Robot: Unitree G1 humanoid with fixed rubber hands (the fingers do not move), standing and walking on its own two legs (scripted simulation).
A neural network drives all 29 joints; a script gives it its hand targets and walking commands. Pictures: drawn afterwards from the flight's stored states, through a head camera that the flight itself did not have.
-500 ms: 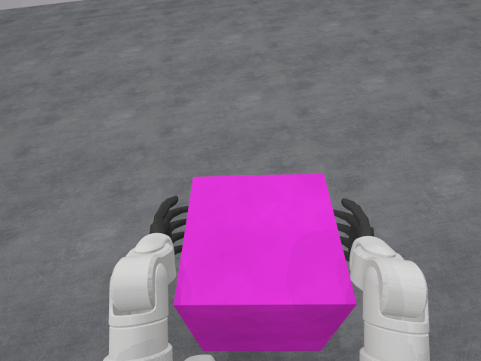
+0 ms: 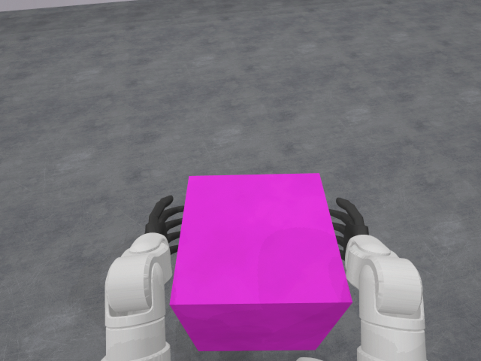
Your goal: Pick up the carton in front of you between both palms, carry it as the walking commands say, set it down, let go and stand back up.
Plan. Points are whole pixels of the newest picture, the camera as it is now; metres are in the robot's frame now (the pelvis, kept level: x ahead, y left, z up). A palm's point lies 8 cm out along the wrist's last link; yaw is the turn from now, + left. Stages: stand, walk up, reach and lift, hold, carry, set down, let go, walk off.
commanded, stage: carry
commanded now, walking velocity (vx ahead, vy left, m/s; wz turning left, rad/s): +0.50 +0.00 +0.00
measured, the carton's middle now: (255, 267) +0.26 +0.00 -0.01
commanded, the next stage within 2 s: none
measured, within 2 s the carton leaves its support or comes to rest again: neither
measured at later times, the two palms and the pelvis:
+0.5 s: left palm (196, 108) +0.58 +0.12 +0.07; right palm (329, 107) +0.61 -0.17 +0.06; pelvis +0.33 -0.05 +0.00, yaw +4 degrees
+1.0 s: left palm (189, 34) +0.93 +0.18 +0.06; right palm (290, 34) +0.92 -0.12 +0.07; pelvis +0.66 +0.03 +0.00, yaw +0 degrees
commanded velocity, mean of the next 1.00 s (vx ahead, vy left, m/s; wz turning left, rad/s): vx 0.50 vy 0.00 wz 0.00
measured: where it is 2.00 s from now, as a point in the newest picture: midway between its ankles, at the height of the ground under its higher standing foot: (239, 174)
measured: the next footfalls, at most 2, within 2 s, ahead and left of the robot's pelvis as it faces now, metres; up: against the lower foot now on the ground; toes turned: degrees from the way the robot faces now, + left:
right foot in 0.36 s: +0.42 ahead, -0.12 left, +0.00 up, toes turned -9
left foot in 0.86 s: +0.75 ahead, +0.11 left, +0.00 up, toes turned +13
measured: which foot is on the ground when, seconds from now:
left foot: down 0.00-0.38, up 0.40-0.84, down 0.86-1.00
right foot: up 0.00-0.34, down 0.36-0.88, up 0.90-1.00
